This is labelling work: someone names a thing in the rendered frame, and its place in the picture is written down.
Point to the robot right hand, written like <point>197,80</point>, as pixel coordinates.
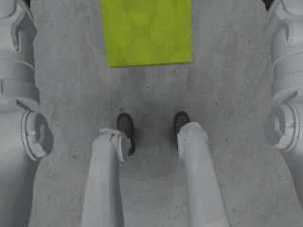
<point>267,3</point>

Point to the left robot upper arm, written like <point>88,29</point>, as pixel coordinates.
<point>25,138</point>

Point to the right robot forearm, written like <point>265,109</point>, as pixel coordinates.
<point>284,28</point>

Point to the left robot forearm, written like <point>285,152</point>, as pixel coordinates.
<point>18,91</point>

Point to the right robot upper arm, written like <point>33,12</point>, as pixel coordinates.
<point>284,131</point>

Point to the carton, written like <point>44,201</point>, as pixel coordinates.
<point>141,33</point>

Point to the left robot thigh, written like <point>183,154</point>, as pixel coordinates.
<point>102,205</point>

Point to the right robot shin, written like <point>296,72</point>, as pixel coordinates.
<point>193,125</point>

